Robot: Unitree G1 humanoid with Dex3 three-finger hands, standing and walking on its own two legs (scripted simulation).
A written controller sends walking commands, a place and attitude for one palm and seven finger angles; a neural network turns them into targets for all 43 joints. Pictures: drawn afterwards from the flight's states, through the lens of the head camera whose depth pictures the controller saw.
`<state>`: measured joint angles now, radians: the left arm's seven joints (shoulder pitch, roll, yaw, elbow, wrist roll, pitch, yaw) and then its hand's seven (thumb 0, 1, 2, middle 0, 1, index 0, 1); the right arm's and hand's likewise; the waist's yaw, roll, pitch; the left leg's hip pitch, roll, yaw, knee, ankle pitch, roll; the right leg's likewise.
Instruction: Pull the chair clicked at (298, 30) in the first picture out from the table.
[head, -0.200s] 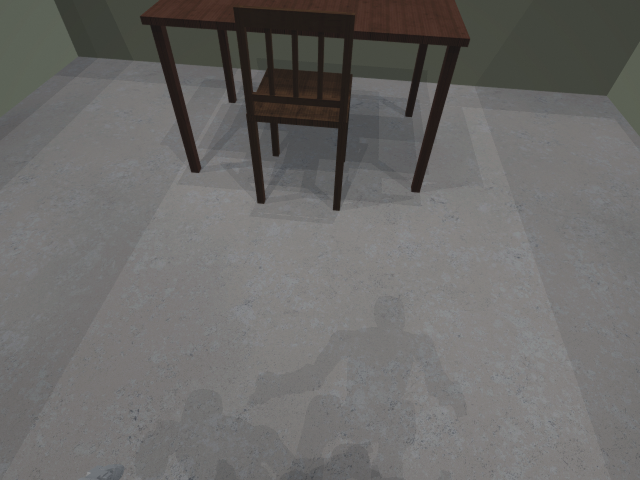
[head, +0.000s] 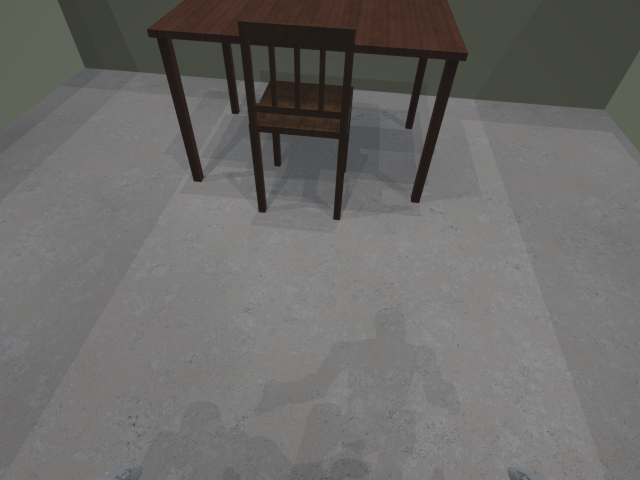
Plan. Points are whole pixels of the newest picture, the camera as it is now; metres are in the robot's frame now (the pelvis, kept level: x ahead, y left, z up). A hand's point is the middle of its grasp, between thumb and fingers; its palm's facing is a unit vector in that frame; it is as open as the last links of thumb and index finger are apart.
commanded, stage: stand and wait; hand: left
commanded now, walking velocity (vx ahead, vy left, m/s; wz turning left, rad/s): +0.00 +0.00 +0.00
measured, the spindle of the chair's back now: (297, 77) +1.39 +0.17 -0.11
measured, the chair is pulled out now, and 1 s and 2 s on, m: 0.00 0.00 0.00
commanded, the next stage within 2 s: look at it before walking up in 0.62 s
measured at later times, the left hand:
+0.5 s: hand out of the picture +0.05 +0.24 -0.16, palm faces -0.02 -0.94 -0.33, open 7.3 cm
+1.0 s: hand out of the picture +0.05 +0.23 -0.15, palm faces -0.03 -0.95 -0.32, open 7.3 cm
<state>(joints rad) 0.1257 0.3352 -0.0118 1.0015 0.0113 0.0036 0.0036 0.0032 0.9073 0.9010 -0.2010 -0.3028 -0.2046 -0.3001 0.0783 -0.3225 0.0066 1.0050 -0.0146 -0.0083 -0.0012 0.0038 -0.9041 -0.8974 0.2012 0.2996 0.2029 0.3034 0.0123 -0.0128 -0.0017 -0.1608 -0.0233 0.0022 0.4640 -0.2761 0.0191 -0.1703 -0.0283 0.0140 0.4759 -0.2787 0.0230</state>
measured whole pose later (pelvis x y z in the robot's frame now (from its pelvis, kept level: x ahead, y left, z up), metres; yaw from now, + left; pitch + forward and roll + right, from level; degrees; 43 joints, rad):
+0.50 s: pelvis -0.02 -0.01 +0.00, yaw +0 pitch -2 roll +0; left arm 0.16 0.34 0.00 1.08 0.01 0.00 0.00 0.00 0.91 0.90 -0.20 -0.30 -0.20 -0.30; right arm 0.14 -0.34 0.00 1.11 -0.01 0.00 0.00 0.00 -0.90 -0.90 0.20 0.30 0.20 0.30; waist 0.00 -0.01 0.03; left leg -0.15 0.00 0.00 0.40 -0.22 0.00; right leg -0.16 -0.01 0.01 0.41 -0.22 0.01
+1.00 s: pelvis -0.02 -0.01 +0.01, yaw -1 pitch -2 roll +0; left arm 0.15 0.33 -0.01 1.09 0.01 0.00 0.00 0.00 0.91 0.90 -0.20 -0.30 -0.20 -0.30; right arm 0.12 -0.33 0.00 1.12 -0.01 -0.01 0.00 0.00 -0.90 -0.90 0.20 0.30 0.20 0.30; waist 0.00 -0.01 0.02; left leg -0.15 0.00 0.00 0.38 -0.20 0.00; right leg -0.17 -0.01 0.02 0.40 -0.20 0.01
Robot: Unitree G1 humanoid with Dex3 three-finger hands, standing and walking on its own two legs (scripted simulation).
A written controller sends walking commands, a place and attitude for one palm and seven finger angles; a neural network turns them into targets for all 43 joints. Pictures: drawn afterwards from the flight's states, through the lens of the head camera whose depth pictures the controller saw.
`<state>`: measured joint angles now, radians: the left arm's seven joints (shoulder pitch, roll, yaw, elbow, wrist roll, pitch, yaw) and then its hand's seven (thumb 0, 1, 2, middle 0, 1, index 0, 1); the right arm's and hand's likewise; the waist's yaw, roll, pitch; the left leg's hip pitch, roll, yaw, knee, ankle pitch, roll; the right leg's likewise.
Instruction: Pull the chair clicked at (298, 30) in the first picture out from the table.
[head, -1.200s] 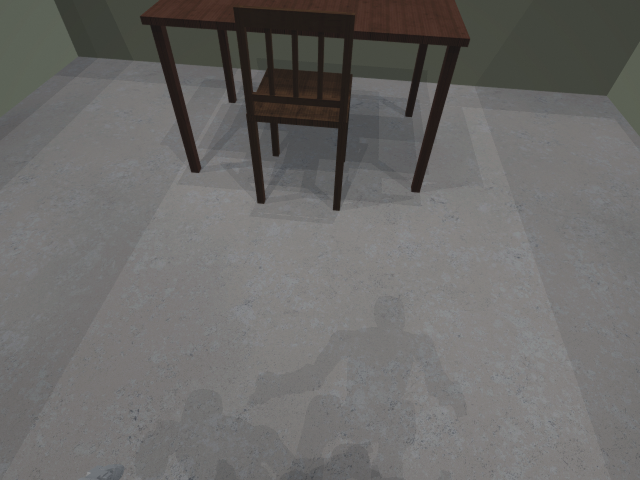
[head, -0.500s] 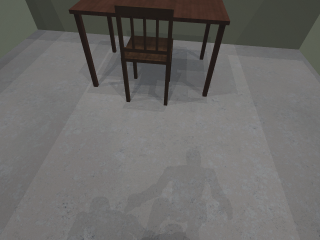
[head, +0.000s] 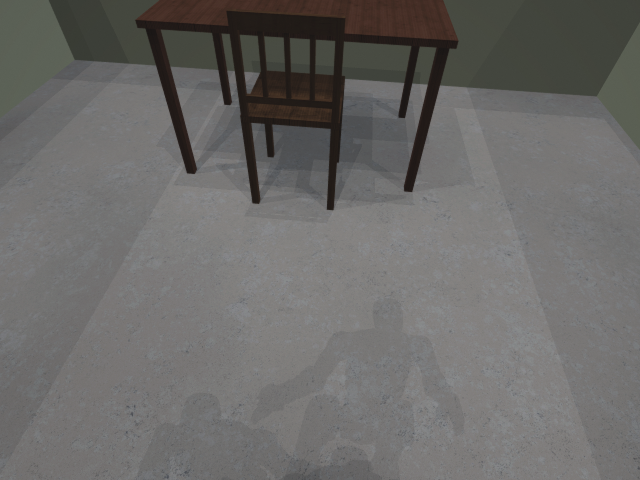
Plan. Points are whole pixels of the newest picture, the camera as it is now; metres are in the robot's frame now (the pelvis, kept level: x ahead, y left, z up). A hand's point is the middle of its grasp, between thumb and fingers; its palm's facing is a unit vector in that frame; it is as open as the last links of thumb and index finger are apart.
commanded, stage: look at it before walking up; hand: left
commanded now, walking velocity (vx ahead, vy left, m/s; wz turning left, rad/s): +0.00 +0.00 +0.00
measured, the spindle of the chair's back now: (287, 66) +1.41 +0.20 -0.12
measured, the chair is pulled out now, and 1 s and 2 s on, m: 0.00 0.00 0.00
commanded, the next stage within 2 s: walk to a spot facing it in 0.24 s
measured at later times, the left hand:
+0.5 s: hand out of the picture +0.07 +0.23 -0.17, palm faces +0.01 -0.96 -0.29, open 7.3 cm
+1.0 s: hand (190, 420) +0.24 +0.22 -0.18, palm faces +0.09 -0.98 -0.16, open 7.3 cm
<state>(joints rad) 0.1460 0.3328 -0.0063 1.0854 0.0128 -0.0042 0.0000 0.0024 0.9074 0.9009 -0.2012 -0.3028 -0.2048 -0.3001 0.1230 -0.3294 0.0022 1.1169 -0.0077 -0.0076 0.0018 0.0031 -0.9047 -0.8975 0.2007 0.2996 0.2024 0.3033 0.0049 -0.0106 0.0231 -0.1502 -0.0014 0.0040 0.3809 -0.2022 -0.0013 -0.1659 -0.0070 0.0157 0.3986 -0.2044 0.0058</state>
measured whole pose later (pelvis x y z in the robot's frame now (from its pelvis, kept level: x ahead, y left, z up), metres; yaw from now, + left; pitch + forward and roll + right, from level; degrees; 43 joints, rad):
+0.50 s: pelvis +0.02 +0.00 +0.00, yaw +1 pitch -1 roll +0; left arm 0.20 0.29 0.00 1.08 0.02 0.00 0.00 0.00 0.91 0.90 -0.20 -0.30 -0.20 -0.30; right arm 0.18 -0.30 0.00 1.11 -0.02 0.01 0.00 0.00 -0.91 -0.90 0.20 0.30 0.20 0.30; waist 0.01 0.00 -0.02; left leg -0.19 0.01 -0.01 0.49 -0.34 0.00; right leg -0.16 0.00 -0.01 0.44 -0.26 0.00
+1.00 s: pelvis +0.18 +0.04 -0.01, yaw +6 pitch +0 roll +0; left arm 0.16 0.19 0.05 1.04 0.02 -0.01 -0.02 0.01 0.93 0.90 -0.20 -0.30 -0.20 -0.30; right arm 0.53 -0.06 -0.01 1.20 -0.02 -0.07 -0.03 0.00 -0.90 -0.90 0.20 0.30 0.20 0.30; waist -0.05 -0.03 0.06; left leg 0.10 -0.03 0.03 0.25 -0.35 0.05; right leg -0.58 -0.11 -0.09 0.76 -0.17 0.01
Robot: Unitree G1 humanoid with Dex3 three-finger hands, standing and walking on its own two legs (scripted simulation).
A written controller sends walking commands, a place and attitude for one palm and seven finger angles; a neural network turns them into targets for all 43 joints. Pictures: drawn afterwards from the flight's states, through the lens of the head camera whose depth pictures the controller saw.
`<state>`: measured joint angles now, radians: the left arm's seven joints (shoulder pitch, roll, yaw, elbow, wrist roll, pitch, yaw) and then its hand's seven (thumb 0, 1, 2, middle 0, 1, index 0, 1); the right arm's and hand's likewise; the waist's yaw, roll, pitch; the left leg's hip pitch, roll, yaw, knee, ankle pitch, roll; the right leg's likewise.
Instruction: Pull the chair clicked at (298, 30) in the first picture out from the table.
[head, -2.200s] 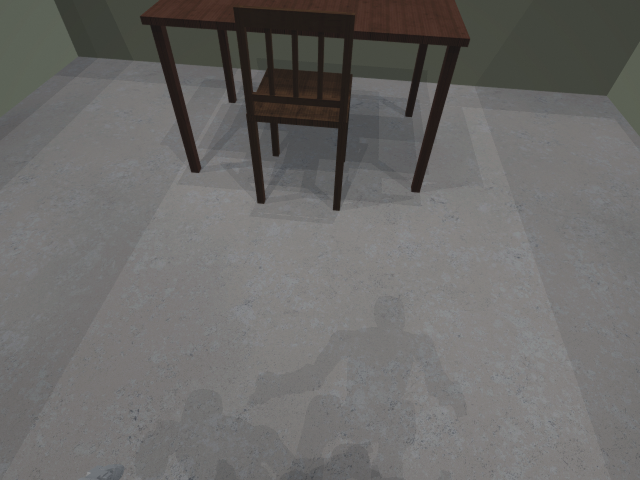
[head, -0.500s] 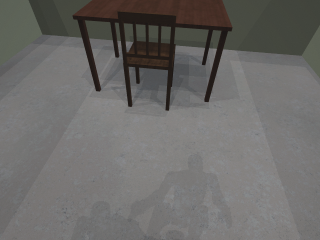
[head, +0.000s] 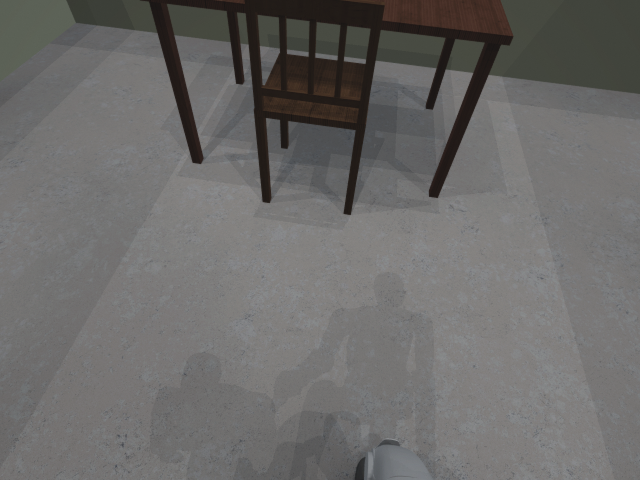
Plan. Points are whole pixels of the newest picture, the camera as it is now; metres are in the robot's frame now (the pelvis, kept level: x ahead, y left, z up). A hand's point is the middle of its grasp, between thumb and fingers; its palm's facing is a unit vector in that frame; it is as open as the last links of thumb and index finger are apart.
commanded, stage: walk to a spot facing it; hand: left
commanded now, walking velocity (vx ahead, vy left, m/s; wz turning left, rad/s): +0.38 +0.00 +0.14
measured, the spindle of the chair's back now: (311, 58) +1.24 +0.03 -0.11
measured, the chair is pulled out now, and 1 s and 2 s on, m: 0.00 0.00 0.00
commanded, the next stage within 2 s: turn to face it in 0.72 s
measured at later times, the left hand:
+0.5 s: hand (187, 460) +0.18 +0.19 -0.20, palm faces +0.21 -0.96 -0.17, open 7.3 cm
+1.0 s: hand (213, 265) +0.52 +0.21 -0.18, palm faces +0.03 -0.97 -0.23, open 7.3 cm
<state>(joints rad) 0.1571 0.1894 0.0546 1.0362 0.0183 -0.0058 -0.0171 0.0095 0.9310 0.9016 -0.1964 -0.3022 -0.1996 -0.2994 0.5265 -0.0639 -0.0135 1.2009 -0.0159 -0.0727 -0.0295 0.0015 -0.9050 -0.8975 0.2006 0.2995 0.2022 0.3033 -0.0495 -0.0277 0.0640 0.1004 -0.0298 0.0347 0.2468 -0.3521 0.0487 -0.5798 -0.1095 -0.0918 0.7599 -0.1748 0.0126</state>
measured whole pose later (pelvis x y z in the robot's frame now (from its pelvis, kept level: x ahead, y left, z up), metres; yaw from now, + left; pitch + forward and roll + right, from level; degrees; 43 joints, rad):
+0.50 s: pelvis +0.24 +0.02 -0.01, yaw +7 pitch -1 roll -3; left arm 0.38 0.21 0.06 1.10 0.03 -0.05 0.00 0.00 0.93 0.90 -0.20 -0.30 -0.20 -0.30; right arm 0.13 -0.20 -0.06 0.98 -0.02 -0.04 0.03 0.00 -0.91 -0.90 0.19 0.30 0.19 0.30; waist 0.04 -0.02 0.03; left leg -0.42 0.10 0.13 0.61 -0.21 0.02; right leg -0.07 -0.08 -0.22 0.52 -0.40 0.04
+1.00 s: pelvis +0.45 +0.02 -0.01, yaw +1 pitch -2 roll +2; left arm 0.19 0.19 0.06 1.03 0.03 -0.02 -0.01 0.00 0.93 0.90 -0.20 -0.30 -0.20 -0.30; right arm 0.41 -0.14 -0.04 1.16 -0.02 -0.04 -0.02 0.00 -0.91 -0.90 0.20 0.30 0.20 0.30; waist -0.02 0.00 0.08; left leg -0.01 0.07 0.26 0.53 -0.45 -0.03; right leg -0.40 -0.06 -0.13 0.59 -0.11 -0.03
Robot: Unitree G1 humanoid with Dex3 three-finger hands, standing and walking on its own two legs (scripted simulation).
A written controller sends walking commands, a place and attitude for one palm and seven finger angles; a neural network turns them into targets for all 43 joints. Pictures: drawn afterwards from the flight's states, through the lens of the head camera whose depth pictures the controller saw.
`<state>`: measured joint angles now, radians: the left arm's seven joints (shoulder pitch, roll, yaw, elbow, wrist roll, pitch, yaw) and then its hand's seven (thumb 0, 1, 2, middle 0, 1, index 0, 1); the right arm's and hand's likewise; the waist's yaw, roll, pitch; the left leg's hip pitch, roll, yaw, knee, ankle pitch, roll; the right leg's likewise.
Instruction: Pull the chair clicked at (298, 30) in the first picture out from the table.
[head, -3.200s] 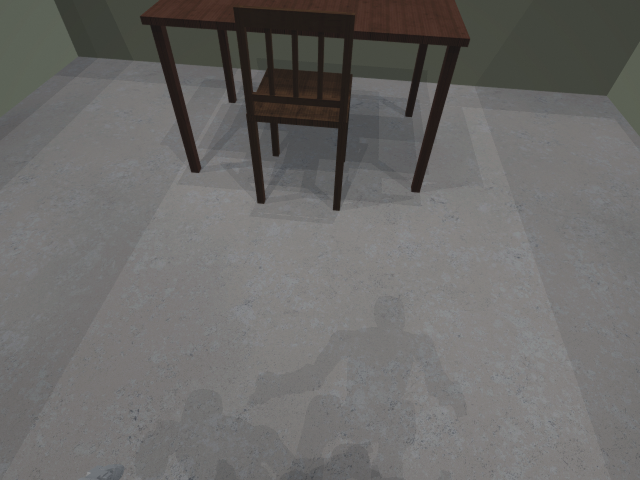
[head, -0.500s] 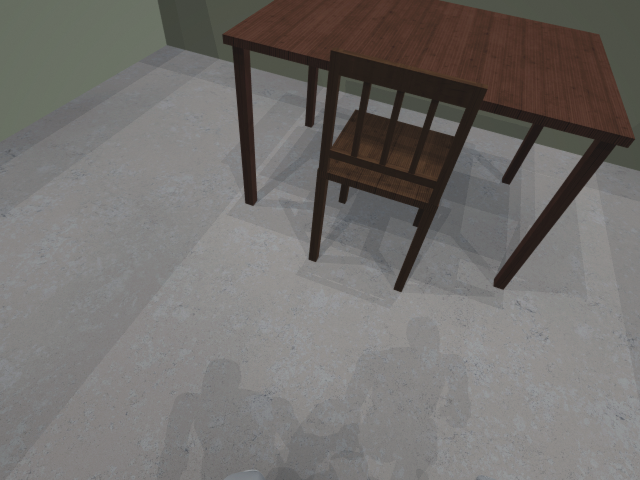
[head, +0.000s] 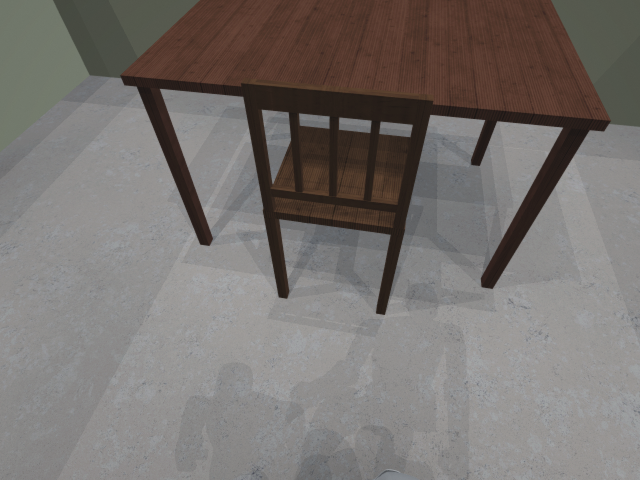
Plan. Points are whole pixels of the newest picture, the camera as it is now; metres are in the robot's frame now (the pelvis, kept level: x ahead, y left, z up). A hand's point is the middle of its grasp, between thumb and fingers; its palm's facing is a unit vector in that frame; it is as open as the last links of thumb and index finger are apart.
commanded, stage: turn to face it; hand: left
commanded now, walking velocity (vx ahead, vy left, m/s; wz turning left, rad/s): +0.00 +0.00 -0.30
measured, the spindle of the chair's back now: (333, 158) +0.79 +0.00 -0.09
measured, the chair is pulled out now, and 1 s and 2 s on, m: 0.00 0.00 0.00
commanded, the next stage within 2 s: take the last steps up to it in 0.26 s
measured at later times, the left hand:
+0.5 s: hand out of the picture +0.14 +0.19 -0.16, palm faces -0.06 -0.99 -0.16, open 7.3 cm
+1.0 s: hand (252, 416) +0.23 +0.12 -0.15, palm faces -0.11 -0.97 -0.21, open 7.2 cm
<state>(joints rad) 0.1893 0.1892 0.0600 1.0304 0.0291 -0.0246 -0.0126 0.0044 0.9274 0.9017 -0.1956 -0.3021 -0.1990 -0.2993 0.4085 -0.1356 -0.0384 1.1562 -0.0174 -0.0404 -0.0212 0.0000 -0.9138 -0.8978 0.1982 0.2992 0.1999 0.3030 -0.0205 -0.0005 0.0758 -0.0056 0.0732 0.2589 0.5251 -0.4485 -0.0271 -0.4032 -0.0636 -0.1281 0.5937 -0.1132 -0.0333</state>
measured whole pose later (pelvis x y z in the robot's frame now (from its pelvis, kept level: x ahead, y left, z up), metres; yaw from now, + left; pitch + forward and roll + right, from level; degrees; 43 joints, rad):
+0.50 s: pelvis +0.06 +0.02 +0.02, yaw -8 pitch -1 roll -1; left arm 0.22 0.19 0.07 1.01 0.02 0.04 0.00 0.00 0.91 0.90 -0.20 -0.30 -0.20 -0.30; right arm 0.23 -0.15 -0.02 1.00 -0.03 -0.01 -0.03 0.00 -0.91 -0.90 0.20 0.30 0.20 0.30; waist 0.00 -0.03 -0.01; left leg -0.23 0.04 0.08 0.52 -0.28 0.02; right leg -0.38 0.05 -0.03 0.71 -0.36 -0.03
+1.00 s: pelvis +0.16 -0.05 +0.02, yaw -10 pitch +0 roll +0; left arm 0.25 0.15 0.06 1.05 0.02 -0.06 0.01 -0.01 0.94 0.90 -0.20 -0.30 -0.20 -0.30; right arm 0.37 -0.16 -0.05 1.15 -0.02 0.00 0.00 0.01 -0.91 -0.90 0.20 0.30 0.20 0.30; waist -0.02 0.03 0.02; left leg -0.41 0.09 0.08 1.03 -0.40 0.01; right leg -0.18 -0.02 -0.14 0.46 -0.28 -0.03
